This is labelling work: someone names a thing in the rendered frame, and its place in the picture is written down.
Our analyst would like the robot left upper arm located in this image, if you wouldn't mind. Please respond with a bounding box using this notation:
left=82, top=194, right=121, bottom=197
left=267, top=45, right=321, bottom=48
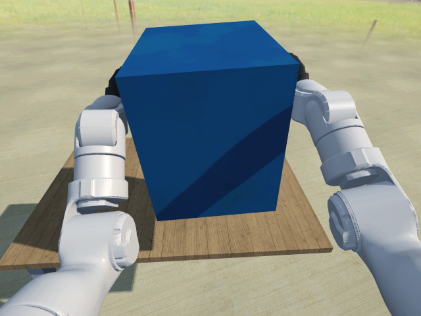
left=0, top=211, right=139, bottom=316

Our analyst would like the table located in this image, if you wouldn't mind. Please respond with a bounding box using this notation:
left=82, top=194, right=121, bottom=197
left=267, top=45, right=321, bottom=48
left=0, top=138, right=334, bottom=278

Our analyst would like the right robot hand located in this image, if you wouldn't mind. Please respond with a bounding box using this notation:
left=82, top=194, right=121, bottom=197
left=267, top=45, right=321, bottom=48
left=289, top=53, right=309, bottom=82

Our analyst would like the carton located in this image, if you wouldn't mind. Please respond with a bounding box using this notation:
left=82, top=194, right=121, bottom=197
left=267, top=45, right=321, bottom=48
left=115, top=20, right=300, bottom=221

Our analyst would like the robot right forearm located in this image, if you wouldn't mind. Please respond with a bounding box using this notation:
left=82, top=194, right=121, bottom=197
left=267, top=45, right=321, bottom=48
left=291, top=80, right=418, bottom=235

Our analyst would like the left robot hand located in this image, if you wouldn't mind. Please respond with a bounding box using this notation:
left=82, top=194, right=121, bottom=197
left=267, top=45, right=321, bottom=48
left=105, top=67, right=121, bottom=97

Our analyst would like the robot right upper arm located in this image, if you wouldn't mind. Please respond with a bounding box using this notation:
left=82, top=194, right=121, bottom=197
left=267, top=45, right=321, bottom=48
left=328, top=181, right=421, bottom=316

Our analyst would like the robot left forearm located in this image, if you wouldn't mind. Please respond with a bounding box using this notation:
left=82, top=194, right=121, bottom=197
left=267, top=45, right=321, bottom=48
left=58, top=95, right=128, bottom=263

